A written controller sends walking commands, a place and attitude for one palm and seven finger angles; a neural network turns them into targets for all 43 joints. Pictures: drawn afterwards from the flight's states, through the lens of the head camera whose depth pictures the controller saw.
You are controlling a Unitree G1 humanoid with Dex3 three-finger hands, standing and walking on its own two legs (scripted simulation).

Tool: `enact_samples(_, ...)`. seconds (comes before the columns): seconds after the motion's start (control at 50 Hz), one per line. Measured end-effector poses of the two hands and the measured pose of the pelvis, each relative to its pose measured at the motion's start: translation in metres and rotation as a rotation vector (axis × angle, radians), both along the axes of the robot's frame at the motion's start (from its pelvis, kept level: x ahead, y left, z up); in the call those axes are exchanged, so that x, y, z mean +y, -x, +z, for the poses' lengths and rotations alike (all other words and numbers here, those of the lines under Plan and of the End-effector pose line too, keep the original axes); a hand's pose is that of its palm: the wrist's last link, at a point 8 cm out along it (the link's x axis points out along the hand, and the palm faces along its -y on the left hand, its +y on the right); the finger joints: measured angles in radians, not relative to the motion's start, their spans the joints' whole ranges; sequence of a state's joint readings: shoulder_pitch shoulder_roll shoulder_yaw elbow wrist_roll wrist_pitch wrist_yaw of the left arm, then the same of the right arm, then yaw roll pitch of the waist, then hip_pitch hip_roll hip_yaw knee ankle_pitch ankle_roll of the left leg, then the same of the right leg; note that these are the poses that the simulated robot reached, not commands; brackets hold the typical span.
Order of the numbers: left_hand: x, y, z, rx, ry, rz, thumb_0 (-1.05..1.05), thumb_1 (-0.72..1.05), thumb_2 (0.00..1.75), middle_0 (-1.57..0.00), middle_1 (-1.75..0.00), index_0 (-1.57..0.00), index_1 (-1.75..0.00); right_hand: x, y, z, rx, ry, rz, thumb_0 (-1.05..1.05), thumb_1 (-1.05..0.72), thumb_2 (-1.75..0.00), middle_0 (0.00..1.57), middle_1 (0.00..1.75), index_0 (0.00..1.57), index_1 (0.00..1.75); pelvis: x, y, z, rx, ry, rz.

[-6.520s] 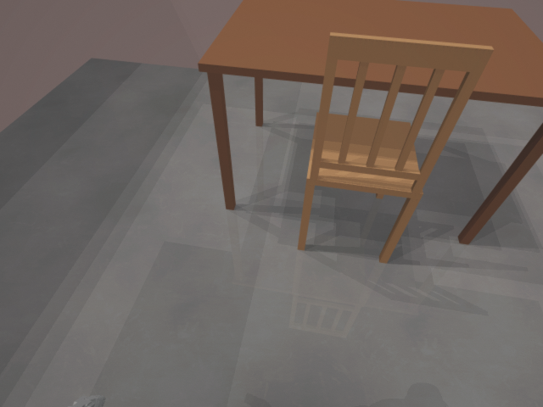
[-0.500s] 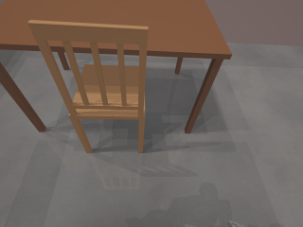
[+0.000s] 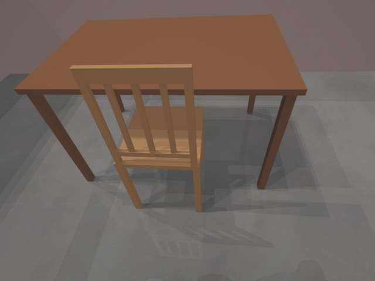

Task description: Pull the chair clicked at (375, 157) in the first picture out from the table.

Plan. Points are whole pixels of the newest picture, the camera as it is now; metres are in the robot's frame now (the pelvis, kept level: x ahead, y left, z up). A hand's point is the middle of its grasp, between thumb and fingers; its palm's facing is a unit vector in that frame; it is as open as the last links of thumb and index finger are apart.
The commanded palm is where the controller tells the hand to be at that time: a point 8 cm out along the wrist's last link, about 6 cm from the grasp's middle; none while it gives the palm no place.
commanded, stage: take the last steps up to it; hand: left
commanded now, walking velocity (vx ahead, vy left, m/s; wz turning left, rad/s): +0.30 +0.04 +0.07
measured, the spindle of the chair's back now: (144, 122) +0.66 +0.21 -0.08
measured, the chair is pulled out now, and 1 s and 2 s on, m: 0.00 0.00 0.00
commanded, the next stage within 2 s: come to a stop and stand still in 0.48 s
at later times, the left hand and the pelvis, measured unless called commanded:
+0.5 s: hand out of the picture +0.09 +0.23 -0.19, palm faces +0.08 -0.98 -0.16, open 7.4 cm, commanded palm none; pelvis +0.13 +0.07 -0.01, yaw -1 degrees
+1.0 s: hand (119, 240) +0.27 +0.23 -0.19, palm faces +0.06 -0.98 -0.20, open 7.3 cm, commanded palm none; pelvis +0.19 +0.06 -0.02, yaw +1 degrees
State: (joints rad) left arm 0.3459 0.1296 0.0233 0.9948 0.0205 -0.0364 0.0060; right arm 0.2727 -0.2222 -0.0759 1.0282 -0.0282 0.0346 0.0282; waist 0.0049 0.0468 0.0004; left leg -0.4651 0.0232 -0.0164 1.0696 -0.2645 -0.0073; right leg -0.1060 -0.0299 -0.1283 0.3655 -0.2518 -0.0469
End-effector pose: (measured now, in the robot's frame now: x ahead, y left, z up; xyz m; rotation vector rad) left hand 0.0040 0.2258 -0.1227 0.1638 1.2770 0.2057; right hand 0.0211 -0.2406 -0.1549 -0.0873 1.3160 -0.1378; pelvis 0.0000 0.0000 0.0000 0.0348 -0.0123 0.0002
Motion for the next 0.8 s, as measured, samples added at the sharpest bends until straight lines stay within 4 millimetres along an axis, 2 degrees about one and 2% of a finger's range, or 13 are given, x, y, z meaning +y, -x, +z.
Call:
enact_samples(0.08,-0.008,0.023,-0.004,0.077,0.029,0.052,0.01,0.90,0.89,-0.20,-0.30,-0.20,-0.30,0.001,-0.012,0.002,0.031,0.011,0.022,0.01,-0.91,-0.90,0.20,0.30,0.20,0.30,0.002,-0.015,0.001,0.005,0.006,0.020)
enact_samples(0.14,-0.011,0.040,-0.007,0.146,0.056,0.092,0.01,0.91,0.89,-0.20,-0.30,-0.20,-0.30,0.008,-0.032,0.004,0.038,0.015,0.046,0.01,-0.91,-0.90,0.20,0.30,0.19,0.30,0.008,-0.029,0.001,0.009,0.012,0.029)
enact_samples(0.2,-0.011,0.053,-0.011,0.220,0.083,0.131,0.01,0.91,0.89,-0.20,-0.30,-0.20,-0.30,0.022,-0.064,0.005,0.017,0.016,0.079,0.01,-0.92,-0.90,0.20,0.30,0.19,0.30,0.017,-0.044,-0.002,0.013,0.019,0.036)
enact_samples(0.26,-0.005,0.060,-0.016,0.291,0.109,0.164,0.01,0.91,0.89,-0.20,-0.30,-0.20,-0.30,0.043,-0.105,0.006,-0.030,0.017,0.116,0.01,-0.92,-0.90,0.20,0.30,0.19,0.30,0.030,-0.063,-0.006,0.014,0.027,0.038)
enact_samples(0.34,0.013,0.053,-0.035,0.372,0.142,0.173,0.01,0.90,0.89,-0.20,-0.30,-0.20,-0.30,0.072,-0.158,0.001,-0.138,0.037,0.137,0.01,-0.91,-0.90,0.20,0.30,0.20,0.30,0.051,-0.089,-0.023,0.008,0.041,0.024)
enact_samples(0.4,0.031,0.021,-0.041,0.367,0.135,0.133,0.01,0.91,0.89,-0.20,-0.30,-0.20,-0.30,0.087,-0.172,0.005,-0.172,0.039,0.105,0.01,-0.91,-0.90,0.20,0.30,0.20,0.30,0.059,-0.104,-0.022,-0.004,0.028,0.001)
enact_samples(0.48,0.054,-0.054,-0.040,0.239,0.104,0.073,0.01,0.91,0.89,-0.19,-0.30,-0.19,-0.30,0.083,-0.180,0.016,-0.191,0.076,0.031,-0.02,-0.95,-0.90,0.21,0.30,0.20,0.30,0.066,-0.126,-0.013,-0.005,0.018,-0.014)
enact_samples(0.58,0.067,-0.155,-0.031,0.036,0.066,0.024,0.01,0.91,0.90,-0.19,-0.30,-0.19,-0.30,0.077,-0.173,0.014,-0.102,0.077,0.027,-0.02,-0.95,-0.90,0.21,0.30,0.20,0.30,0.066,-0.152,-0.007,-0.004,0.013,-0.008)
enact_samples(0.66,0.069,-0.218,-0.023,-0.061,0.022,-0.017,0.01,0.93,0.90,-0.19,-0.30,-0.19,-0.30,0.076,-0.164,0.002,-0.009,0.047,0.009,-0.01,-0.93,-0.90,0.20,0.30,0.20,0.30,0.059,-0.174,-0.010,-0.014,0.009,0.000)
enact_samples(0.72,0.063,-0.251,-0.024,-0.103,-0.007,-0.044,0.01,0.93,0.90,-0.19,-0.30,-0.19,-0.30,0.074,-0.159,-0.014,0.058,0.016,-0.011,0.00,-0.93,-0.90,0.20,0.30,0.20,0.30,0.050,-0.191,-0.019,-0.022,-0.004,-0.001)
enact_samples(0.8,0.050,-0.270,-0.021,-0.084,-0.007,-0.073,0.00,0.92,0.90,-0.19,-0.30,-0.19,-0.30,0.075,-0.159,-0.021,0.118,-0.013,-0.053,0.00,-0.92,-0.90,0.20,0.30,0.20,0.30,0.046,-0.202,-0.019,-0.009,0.024,0.013)
